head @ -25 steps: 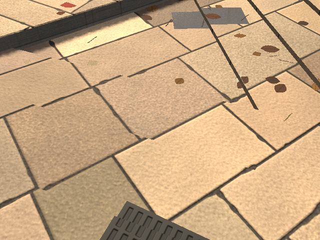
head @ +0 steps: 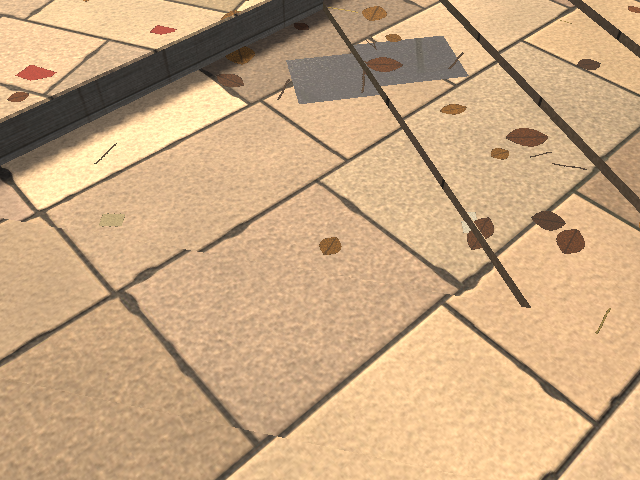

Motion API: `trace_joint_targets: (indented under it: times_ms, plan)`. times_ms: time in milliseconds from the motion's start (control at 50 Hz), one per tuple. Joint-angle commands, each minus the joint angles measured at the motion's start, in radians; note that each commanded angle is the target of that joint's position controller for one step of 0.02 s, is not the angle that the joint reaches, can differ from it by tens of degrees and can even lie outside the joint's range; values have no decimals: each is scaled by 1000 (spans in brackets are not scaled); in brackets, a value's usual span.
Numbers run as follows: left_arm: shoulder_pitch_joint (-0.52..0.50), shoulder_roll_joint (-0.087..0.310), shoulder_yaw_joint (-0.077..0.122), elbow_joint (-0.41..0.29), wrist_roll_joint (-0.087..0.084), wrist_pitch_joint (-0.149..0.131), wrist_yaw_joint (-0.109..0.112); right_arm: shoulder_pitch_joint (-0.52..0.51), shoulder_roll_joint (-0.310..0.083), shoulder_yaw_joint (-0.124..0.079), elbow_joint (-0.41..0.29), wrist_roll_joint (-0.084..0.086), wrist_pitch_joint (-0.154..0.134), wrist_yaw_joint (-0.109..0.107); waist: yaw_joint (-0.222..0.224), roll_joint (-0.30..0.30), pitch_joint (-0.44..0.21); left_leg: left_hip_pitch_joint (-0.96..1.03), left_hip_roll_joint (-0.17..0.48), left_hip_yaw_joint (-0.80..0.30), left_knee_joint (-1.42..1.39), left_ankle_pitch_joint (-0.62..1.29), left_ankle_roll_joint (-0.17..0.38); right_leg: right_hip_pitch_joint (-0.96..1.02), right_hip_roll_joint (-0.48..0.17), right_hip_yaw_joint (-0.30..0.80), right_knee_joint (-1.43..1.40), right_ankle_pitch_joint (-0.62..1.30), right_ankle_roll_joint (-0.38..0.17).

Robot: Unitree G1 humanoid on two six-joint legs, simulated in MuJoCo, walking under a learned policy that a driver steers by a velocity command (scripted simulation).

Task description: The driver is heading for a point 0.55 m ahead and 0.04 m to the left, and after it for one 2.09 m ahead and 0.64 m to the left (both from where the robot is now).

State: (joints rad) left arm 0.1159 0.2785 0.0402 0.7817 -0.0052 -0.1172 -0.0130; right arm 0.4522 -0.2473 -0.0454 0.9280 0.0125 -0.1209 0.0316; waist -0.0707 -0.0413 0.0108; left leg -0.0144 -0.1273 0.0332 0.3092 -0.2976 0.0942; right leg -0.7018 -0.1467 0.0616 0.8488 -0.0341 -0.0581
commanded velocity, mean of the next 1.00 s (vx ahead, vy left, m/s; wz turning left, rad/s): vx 1.00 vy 0.00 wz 0.38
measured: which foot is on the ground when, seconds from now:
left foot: down 0.00-0.24, up 0.26-0.68, down 0.70-1.00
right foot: up 0.00-0.20, down 0.22-0.72, up 0.74-1.00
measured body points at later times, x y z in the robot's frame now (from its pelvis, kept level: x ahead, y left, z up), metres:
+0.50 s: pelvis +0.52 -0.03 -0.04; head +0.53 -0.02 +0.41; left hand +0.48 +0.22 -0.18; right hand +0.72 -0.28 -0.12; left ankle +0.70 +0.14 -0.71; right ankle +0.43 -0.10 -0.77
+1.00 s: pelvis +1.04 +0.07 -0.08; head +1.06 +0.08 +0.37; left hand +1.18 +0.38 -0.13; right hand +1.14 -0.19 -0.21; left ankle +0.93 +0.08 -0.81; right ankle +1.33 -0.04 -0.76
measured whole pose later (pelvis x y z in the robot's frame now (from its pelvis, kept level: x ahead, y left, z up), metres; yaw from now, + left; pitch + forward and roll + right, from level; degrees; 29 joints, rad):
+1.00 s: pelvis +1.04 +0.07 -0.08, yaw +26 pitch +0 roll +0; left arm 0.02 0.27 0.03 0.62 0.02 -0.17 0.00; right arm 0.44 -0.24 -0.07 0.83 0.04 -0.07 0.00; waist -0.09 -0.02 0.03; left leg -0.05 -0.21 -0.22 0.43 -0.34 0.16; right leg -0.67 -0.09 0.20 0.63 0.10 0.03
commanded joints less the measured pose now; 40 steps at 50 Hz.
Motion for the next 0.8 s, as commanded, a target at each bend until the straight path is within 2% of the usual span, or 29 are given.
trace_joint_targets:
  times_ms: [20,100,140,180,200,220,240,260,280,300,320,340,360,380,400,440,480,520,540,580,620,660,680,700,720,740,760,780,800]
  plan:
    - [-101,-1,-10,-74,15,-28,-27,-51,-123,-21,-61,14,-31,-24,19,37,109,-295,185,-72,-196,343,96,214,48,-74,-272,418,1]
    - [-243,26,-4,-155,-9,-33,-52,67,-135,-22,4,22,-14,-34,-8,43,156,-97,250,-83,-190,346,65,188,98,-66,-432,452,-29]
    - [-283,43,2,-188,-12,-34,-62,108,-156,-30,30,16,10,-44,2,66,149,72,285,-86,-113,621,44,146,144,-94,-463,328,-43]
    - [-156,118,32,-176,-33,-29,-50,103,-202,-40,37,-26,32,-47,98,111,46,221,314,-89,82,1049,29,238,205,-130,-418,175,-64]
    - [24,164,55,-131,-51,-15,-34,67,-223,-43,32,-53,46,-42,199,159,-58,190,321,-89,286,1221,33,431,217,-142,-337,108,-80]
    - [289,191,66,-67,-51,6,-11,-39,-211,-36,9,-60,53,-37,348,170,-175,-19,312,-80,598,1202,20,763,118,-63,-264,66,-110]
    - [377,266,69,-40,-4,6,-17,166,-3,15,5,-67,38,-24,198,-225,-372,-470,122,-85,1100,125,-30,1241,-128,330,-146,-71,-265]
    - [476,185,65,-4,-9,-10,-30,193,-21,36,15,22,-1,-14,249,-270,-559,-673,36,-236,1268,-227,-24,1414,-239,783,-397,-483,-362]
    - [451,115,51,18,-4,-9,-18,-14,-149,0,-37,63,-20,-24,271,-147,-381,-761,111,-212,1220,-166,13,1314,-180,684,-495,-447,-282]
    - [333,101,42,7,3,-13,-19,-161,-161,1,-98,55,-34,-30,237,-5,-215,-757,151,-200,1150,-99,30,1101,-147,564,-540,-276,-244]
    - [252,94,37,-1,20,-23,-27,-207,-131,4,-107,38,-39,-30,181,105,-103,-725,175,-193,1079,-58,25,895,-130,486,-564,-105,-254]
    - [206,57,27,4,34,-32,-34,-197,-117,-2,-101,21,-32,-25,119,120,-60,-660,215,-196,1006,-22,24,757,-82,385,-579,12,-245]
    - [181,18,16,11,38,-33,-42,-156,-87,-3,-98,13,-17,-17,65,81,-48,-608,250,-191,945,15,22,675,-50,309,-598,74,-219]
    - [160,19,15,15,18,-28,-42,-129,-63,0,-91,10,-1,-19,34,49,-31,-588,267,-169,883,-1,3,612,-37,258,-627,85,-229]
    - [149,21,11,21,-3,-25,-40,-137,-58,2,-93,11,12,-21,19,39,15,-588,296,-157,811,-8,-16,532,-39,219,-659,87,-220]
    - [165,68,22,34,-8,-30,-23,-253,-43,17,-138,2,16,-19,47,34,82,-637,314,-122,663,138,-40,463,-25,111,-719,153,-192]
    - [187,100,32,49,3,-37,-5,-346,-37,23,-161,-4,5,-8,77,50,107,-591,286,-88,482,425,-32,417,33,-24,-736,168,-144]
    - [260,82,23,75,-5,-50,10,-424,-38,20,-185,-2,-10,14,116,73,100,-468,220,-38,309,727,-11,395,86,-135,-749,89,-71]
    - [299,90,23,93,-9,-51,11,-459,-31,22,-203,1,-12,20,133,55,104,-438,198,-32,276,789,-6,421,66,-142,-774,63,-59]
    - [356,81,18,127,-7,-37,18,-533,-51,15,-241,15,-9,33,144,42,137,-501,159,-23,215,768,14,568,46,-164,-762,132,-9]
    - [373,124,26,128,6,-8,28,-553,-90,2,-265,18,-11,54,125,15,127,-542,96,30,174,669,33,757,15,-187,-671,453,36]
    - [386,186,42,123,32,24,54,-502,-119,-16,-272,23,-5,66,69,-51,61,-492,18,112,210,501,52,896,-24,-211,-471,960,77]
    - [380,195,44,107,47,37,66,-380,-166,-38,-246,32,4,62,6,-58,4,-389,-18,133,258,415,77,894,-36,-217,-284,1201,92]
    - [303,221,50,86,58,48,69,-134,-207,-59,-181,33,22,46,-116,-100,-65,-152,34,59,276,360,122,764,-69,-190,-9,1230,95]
    - [237,164,33,45,70,36,65,99,-259,-72,-129,23,41,28,-206,57,-161,205,132,-85,335,357,183,488,16,-193,443,709,91]
    - [394,-54,-31,2,33,-2,25,78,-299,-77,-128,-10,22,33,-29,386,-289,637,352,-616,326,54,398,-90,196,-23,844,-573,143]
    - [250,103,-14,-54,-30,-55,14,118,-241,-85,-134,3,27,18,-120,203,-404,670,400,-883,51,-252,389,-162,204,85,762,-483,69]
    - [106,148,2,-94,-40,-82,14,40,-196,-70,-153,-6,20,10,-91,77,-213,484,348,-813,-25,-160,291,-156,149,99,606,-361,3]
    - [83,129,0,-112,-31,-97,15,-48,-175,-63,-175,-13,10,14,-13,-14,-128,298,331,-781,-43,-51,296,-116,129,116,535,-316,-7]
Velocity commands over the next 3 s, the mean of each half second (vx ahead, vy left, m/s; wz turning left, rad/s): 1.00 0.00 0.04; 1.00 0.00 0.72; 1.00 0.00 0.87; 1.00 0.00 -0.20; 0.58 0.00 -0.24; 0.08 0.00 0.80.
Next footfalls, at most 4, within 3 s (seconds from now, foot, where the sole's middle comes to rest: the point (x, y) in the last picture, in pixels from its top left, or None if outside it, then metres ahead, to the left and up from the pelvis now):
0.22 right None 0.47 -0.11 -0.81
0.70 left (273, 318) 0.97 0.08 -0.85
1.14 right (276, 199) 1.45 0.07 -0.89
1.62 left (138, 176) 1.59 0.52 -0.89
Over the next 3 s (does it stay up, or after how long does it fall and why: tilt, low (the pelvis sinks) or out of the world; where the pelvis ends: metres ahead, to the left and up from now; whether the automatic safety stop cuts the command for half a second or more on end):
stays up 2.30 0.99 0.04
